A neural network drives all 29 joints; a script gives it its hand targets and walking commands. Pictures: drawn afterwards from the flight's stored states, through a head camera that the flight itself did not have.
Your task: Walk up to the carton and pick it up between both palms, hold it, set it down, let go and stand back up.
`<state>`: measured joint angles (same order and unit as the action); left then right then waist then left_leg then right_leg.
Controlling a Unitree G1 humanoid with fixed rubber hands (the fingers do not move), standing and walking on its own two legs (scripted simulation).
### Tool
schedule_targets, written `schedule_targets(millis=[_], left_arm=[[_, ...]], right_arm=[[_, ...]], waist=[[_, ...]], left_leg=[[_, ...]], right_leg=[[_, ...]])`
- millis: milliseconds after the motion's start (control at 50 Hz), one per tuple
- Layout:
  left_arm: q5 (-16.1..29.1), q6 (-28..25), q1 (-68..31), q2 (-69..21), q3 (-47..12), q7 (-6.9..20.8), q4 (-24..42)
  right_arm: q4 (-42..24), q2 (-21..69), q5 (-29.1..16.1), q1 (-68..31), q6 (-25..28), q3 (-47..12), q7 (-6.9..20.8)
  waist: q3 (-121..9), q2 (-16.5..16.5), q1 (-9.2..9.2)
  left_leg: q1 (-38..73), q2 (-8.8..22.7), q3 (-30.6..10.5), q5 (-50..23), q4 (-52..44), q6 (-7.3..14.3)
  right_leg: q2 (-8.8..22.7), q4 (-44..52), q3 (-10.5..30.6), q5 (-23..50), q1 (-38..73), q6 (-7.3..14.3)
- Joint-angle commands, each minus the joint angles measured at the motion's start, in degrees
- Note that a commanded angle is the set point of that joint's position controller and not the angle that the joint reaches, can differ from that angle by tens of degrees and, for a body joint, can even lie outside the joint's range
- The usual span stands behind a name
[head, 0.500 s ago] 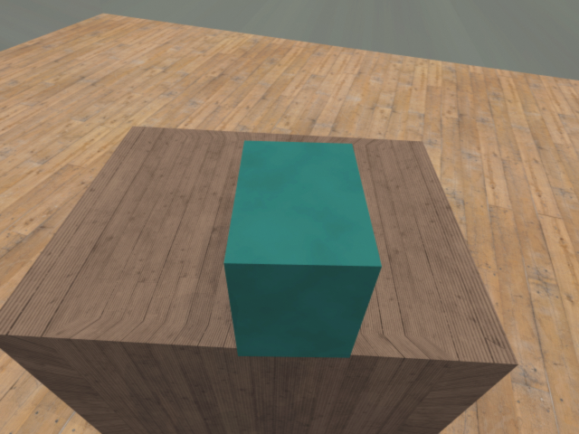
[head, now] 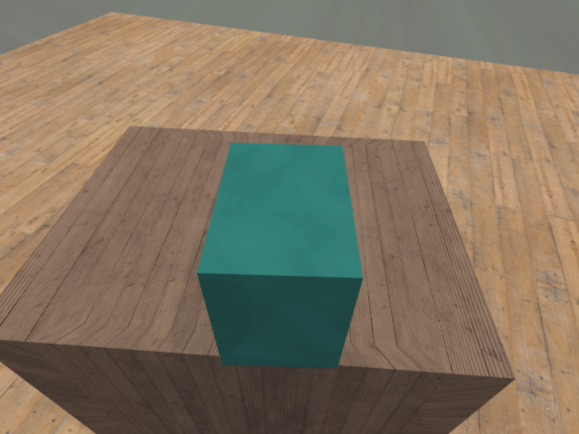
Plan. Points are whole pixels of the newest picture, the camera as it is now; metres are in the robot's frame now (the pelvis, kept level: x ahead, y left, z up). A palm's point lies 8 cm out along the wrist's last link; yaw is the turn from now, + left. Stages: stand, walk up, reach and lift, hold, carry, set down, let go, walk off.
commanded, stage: stand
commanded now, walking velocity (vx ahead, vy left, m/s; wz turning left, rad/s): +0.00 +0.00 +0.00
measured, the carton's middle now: (283, 253) +0.43 +0.03 +0.01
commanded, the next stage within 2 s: none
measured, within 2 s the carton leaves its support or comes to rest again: neither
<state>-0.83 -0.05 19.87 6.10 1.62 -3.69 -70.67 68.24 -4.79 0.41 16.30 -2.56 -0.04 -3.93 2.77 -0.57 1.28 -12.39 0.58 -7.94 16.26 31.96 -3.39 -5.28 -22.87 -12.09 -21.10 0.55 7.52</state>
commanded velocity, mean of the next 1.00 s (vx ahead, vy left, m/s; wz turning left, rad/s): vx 0.00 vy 0.00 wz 0.00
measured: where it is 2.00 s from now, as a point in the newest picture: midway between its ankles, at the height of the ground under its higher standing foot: outside the picture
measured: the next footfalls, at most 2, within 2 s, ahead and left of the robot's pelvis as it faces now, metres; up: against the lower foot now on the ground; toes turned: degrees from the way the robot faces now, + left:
none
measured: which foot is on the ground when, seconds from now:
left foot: down 0.00-1.00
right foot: down 0.00-1.00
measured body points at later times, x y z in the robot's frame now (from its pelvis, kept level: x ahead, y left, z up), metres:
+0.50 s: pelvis +0.01 -0.01 +0.00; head +0.02 -0.01 +0.45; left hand -0.06 +0.19 -0.17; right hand +0.00 -0.22 -0.17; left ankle +0.02 +0.16 -0.73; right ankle -0.07 -0.01 -0.73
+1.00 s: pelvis +0.03 -0.01 +0.00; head +0.03 -0.01 +0.45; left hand -0.06 +0.19 -0.16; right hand +0.00 -0.21 -0.17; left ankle +0.02 +0.16 -0.73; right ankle -0.07 -0.01 -0.73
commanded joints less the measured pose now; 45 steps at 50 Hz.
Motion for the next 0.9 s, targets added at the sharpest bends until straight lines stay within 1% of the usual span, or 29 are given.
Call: schedule_targets(millis=[0, 40, 80, 140, 160, 180, 200, 220, 280, 300, 320, 340, 360, 380, 400, 420, 460, 500, 520, 560, 580, 660, 680, 720, 800, 820, 840, 860, 880], left_arm=[[-0.3, 0.2, 7.6, 4.4, 0.4, -0.7, -0.8], [0.0, 0.3, 8.4, 4.9, 0.3, -0.5, -1.0], [0.0, 0.2, 8.1, 5.9, 0.5, -0.4, -0.9], [0.0, 0.1, 7.7, 3.4, 0.0, 0.0, -0.8], [-0.2, 0.1, 7.6, 5.6, 0.3, -0.5, -0.8], [0.1, 0.0, 8.1, 5.1, 0.4, -0.5, -0.4], [0.3, 0.2, 9.4, 3.9, -0.3, -0.5, -1.2], [0.1, 0.1, 9.2, 3.9, -0.2, -0.4, -1.3], [-0.4, 0.1, 7.5, 5.9, 0.3, -0.4, -0.5], [-0.3, 0.1, 8.2, 4.5, 0.1, -0.4, -0.3], [0.3, 0.4, 9.6, 7.6, 0.5, -0.5, -1.2], [-0.1, 0.2, 10.7, 4.6, -0.1, -0.7, -1.5], [0.0, 0.2, 9.8, 7.0, 0.2, -0.4, -1.1], [0.0, 0.1, 9.5, 4.6, -0.3, -0.3, -1.5], [0.2, 0.3, 10.0, 5.6, -0.3, -0.5, -1.2], [-0.7, 0.1, 8.3, 5.1, -0.6, -0.2, -0.6], [-0.7, 0.1, 8.3, 5.1, -0.3, -0.1, -0.9], [0.3, -0.2, 7.9, 5.4, -0.4, 0.0, -0.5], [0.5, -0.2, 8.8, 6.0, 0.0, -0.4, -0.8], [0.5, 0.0, 11.0, 4.2, -0.7, -0.3, -1.5], [0.1, 0.0, 10.7, 5.6, -0.6, -0.4, -1.9], [-0.1, 0.2, 9.4, 5.8, -0.9, -0.2, -1.0], [-0.2, 0.2, 9.2, 5.3, -0.6, -0.3, -1.4], [0.2, 0.5, 11.2, 5.0, -1.0, -0.3, -1.5], [-0.2, -0.1, 9.1, 4.5, -1.0, 0.0, -0.7], [0.1, 0.0, 9.8, 5.0, -1.2, -0.2, -0.9], [-0.1, -0.1, 9.2, 5.0, -1.0, -0.4, -0.5], [0.4, -0.2, 10.3, 5.4, -1.1, -0.6, -0.6], [0.1, 0.0, 9.6, 4.6, -1.2, -0.6, -0.7]], right_arm=[[-0.2, -3.6, -0.1, 4.5, 0.2, 0.0, -0.5], [-0.9, -2.6, 0.1, 2.9, 0.1, -0.2, -0.2], [-0.5, -2.4, 0.0, 3.3, -0.3, -0.4, -0.3], [-1.2, -3.3, -0.1, 0.9, 0.1, -0.3, 0.0], [-0.5, -2.2, -0.5, 3.4, 0.1, -0.3, -0.1], [-0.4, -1.9, -0.3, 4.4, 0.1, -0.8, -0.4], [-0.5, -2.8, -0.3, 4.1, 0.1, -0.5, -0.4], [-0.7, -2.0, -0.2, 2.7, 0.1, -0.5, -0.8], [-1.1, -4.5, -0.3, 1.8, 0.2, -0.2, -0.6], [-1.5, -2.6, -0.1, 1.0, -0.1, -0.7, -0.5], [-1.7, -4.2, -0.3, 2.3, 0.1, -0.5, -0.5], [-1.6, -2.7, -0.2, 1.9, -0.1, -0.5, -0.8], [-0.7, -1.7, -0.5, 4.0, -0.5, -0.9, -0.7], [-1.2, -3.9, -0.2, 3.3, -0.2, -0.5, -0.5], [-1.6, -2.5, -0.3, 3.1, -0.3, -0.7, -0.5], [-1.4, -2.9, -0.4, 3.0, -0.1, -0.7, -0.8], [-1.2, -3.6, -0.1, 3.0, 0.0, -0.9, -0.4], [-0.2, -3.2, -0.8, 4.5, 0.3, -1.2, -0.4], [-0.3, -4.3, -0.4, 4.1, 0.6, -0.6, -0.3], [-0.8, -3.1, -0.3, 3.0, 0.4, -1.1, -0.6], [-0.2, -3.0, -0.5, 5.3, 0.2, -1.2, -0.9], [-0.8, -4.3, -0.6, 5.0, 0.6, -1.3, -0.9], [-1.0, -3.1, -0.5, 4.1, 0.8, -1.4, -0.7], [-1.4, -2.6, -0.4, 3.4, 0.4, -1.5, -0.6], [-0.8, -4.2, -0.2, 4.6, 0.5, -1.6, -0.9], [-1.3, -5.6, -0.9, 4.3, 0.6, -1.0, -0.7], [-0.9, -5.7, -0.5, 3.9, 0.4, -0.7, -0.9], [-1.4, -2.5, 0.1, 4.4, 0.1, -1.5, -1.2], [-1.7, -2.8, -0.3, 3.7, -0.1, -1.3, -0.9]], waist=[[5.7, 2.0, -0.41], [6.7, -0.1, 0.12], [6.5, -0.3, 0.25], [5.7, 2.4, 0.65], [4.8, 2.3, -0.87], [5.8, -0.9, -0.19], [4.7, -1.7, -0.58], [4.4, 1.3, 0.09], [5.9, 2.1, 0.25], [6.1, 2.3, 0.67], [4.7, -0.1, 0.14], [6.7, 1.0, 0.24], [8.2, -1.5, 0.06], [4.9, -2.7, 0.27], [5.5, -0.6, 0.09], [5.3, -1.0, -0.28], [5.6, 1.3, 0.18], [5.1, 1.8, -0.60], [5.2, 3.4, -0.32], [6.5, 3.1, 1.16], [6.5, 1.6, 0.01], [5.2, 0.0, -0.03], [5.3, 1.1, -0.35], [6.4, 2.0, 1.05], [7.1, -3.2, -0.10], [6.2, -0.8, -0.34], [6.5, -0.2, 0.44], [5.7, -3.0, 0.36], [8.2, -0.5, 0.24]], left_leg=[[-3.8, 1.8, 1.9, -10.0, -1.9, 3.3], [-5.7, 2.1, 1.6, -11.1, -1.5, 3.2], [-4.3, 1.9, 2.4, -10.1, -0.9, 3.1], [-4.6, 2.1, 2.3, -11.9, -1.2, 2.8], [-4.5, 2.2, 2.8, -10.9, -0.9, 2.9], [-7.0, 2.0, 2.7, -8.8, 0.1, 2.3], [-5.0, 2.3, 3.6, -8.5, 0.2, 2.6], [-3.8, 2.5, 2.5, -9.7, -0.9, 2.9], [-4.5, 2.6, 2.3, -11.7, -1.7, 3.1], [-5.2, 1.8, 3.2, -10.4, -0.6, 2.7], [-5.2, 2.3, 3.6, -9.3, -0.2, 2.6], [-6.9, 1.7, 3.3, -6.5, 0.5, 2.1], [-7.0, 1.9, 4.3, -4.6, 1.7, 1.6], [-5.8, 2.4, 3.7, -5.7, 1.7, 2.6], [-5.2, 2.2, 3.7, -6.8, 0.6, 2.2], [-4.3, 2.7, 3.6, -8.2, 0.1, 3.0], [-2.5, 3.8, 2.4, -13.0, -1.5, 3.2], [-1.8, 3.3, 2.6, -13.3, -1.8, 3.1], [-3.4, 3.1, 4.1, -13.2, -1.8, 2.7], [-5.0, 3.2, 3.1, -13.0, -1.2, 2.6], [-4.7, 3.0, 4.2, -11.2, -1.5, 2.5], [-4.0, 3.1, 3.1, -10.4, -0.9, 3.1], [-4.6, 3.6, 4.0, -11.2, -0.9, 3.2], [-5.9, 2.8, 4.3, -8.8, -0.5, 2.3], [-5.3, 3.5, 4.7, -7.5, 0.1, 2.8], [-4.6, 2.7, 5.4, -7.3, 0.5, 2.9], [-5.7, 2.7, 5.7, -6.5, 1.0, 2.5], [-4.8, 3.2, 5.6, -6.2, 0.9, 2.4], [-6.5, 2.8, 5.8, -5.0, 1.5, 1.8]], right_leg=[[16.1, 6.1, 8.8, 39.3, -3.0, -3.2], [15.1, 5.5, 7.5, 40.9, -2.2, -4.1], [15.6, 6.6, 8.8, 35.5, -2.9, -3.5], [15.2, 5.6, 8.9, 41.1, -2.1, -4.1], [15.2, 5.9, 8.3, 43.4, -0.9, -3.9], [16.6, 5.4, 8.1, 47.0, -0.1, -5.2], [16.1, 5.7, 8.1, 46.7, 0.0, -4.1], [16.1, 5.6, 8.5, 42.3, -0.6, -3.4], [15.9, 5.9, 8.6, 42.2, -1.9, -3.9], [16.1, 5.4, 9.3, 46.3, -0.3, -5.2], [16.7, 5.7, 8.9, 47.9, -0.2, -5.3], [17.4, 5.8, 9.9, 53.2, 0.2, -6.0], [17.6, 5.5, 9.2, 55.3, -1.1, -6.3], [16.4, 5.3, 7.9, 52.4, 1.6, -4.7], [16.5, 4.7, 7.8, 49.5, -0.7, -4.9], [16.1, 4.7, 8.2, 48.8, -1.1, -3.7], [14.5, 5.1, 7.9, 39.7, -2.9, -3.7], [14.4, 6.1, 8.6, 39.9, -2.6, -4.1], [15.1, 5.7, 7.8, 44.0, -0.8, -5.1], [15.3, 5.5, 7.3, 46.0, 0.2, -4.3], [15.8, 5.0, 7.7, 46.9, 0.7, -4.2], [16.2, 5.5, 7.4, 48.7, 0.5, -4.1], [15.8, 5.4, 7.6, 48.1, 1.9, -4.0], [16.4, 5.3, 8.0, 51.9, 1.3, -5.4], [16.3, 5.9, 7.0, 52.9, 0.8, -4.6], [16.2, 5.7, 7.2, 53.8, 0.5, -4.4], [17.2, 5.5, 8.3, 57.7, 1.6, -6.1], [17.2, 5.5, 7.3, 57.0, 1.8, -4.9], [17.7, 5.7, 8.3, 58.4, 0.4, -6.2]])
